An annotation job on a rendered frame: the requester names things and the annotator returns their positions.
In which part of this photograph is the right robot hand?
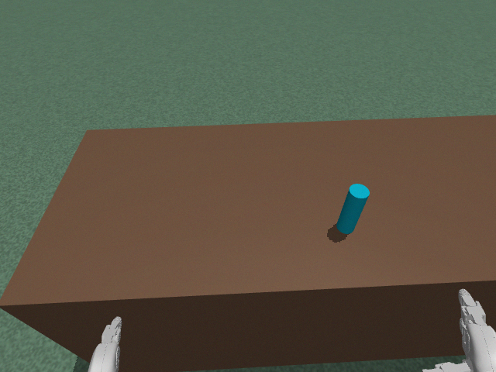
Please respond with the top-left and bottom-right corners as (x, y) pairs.
(422, 289), (496, 372)

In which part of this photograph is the can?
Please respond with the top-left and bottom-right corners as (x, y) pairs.
(336, 184), (370, 234)

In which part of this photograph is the left robot hand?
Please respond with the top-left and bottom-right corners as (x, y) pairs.
(88, 316), (122, 372)

